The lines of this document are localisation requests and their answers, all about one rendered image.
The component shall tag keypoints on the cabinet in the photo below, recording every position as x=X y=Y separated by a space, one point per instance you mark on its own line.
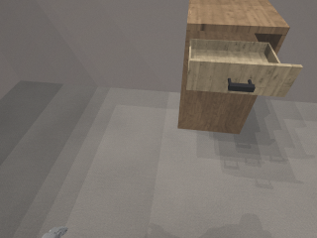
x=225 y=20

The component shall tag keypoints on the drawer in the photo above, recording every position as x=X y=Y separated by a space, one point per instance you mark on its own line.
x=211 y=62

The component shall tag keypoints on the robot left hand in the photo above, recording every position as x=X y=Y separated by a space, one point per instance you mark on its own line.
x=56 y=232

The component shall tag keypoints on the handle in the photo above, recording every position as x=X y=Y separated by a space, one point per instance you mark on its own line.
x=242 y=87

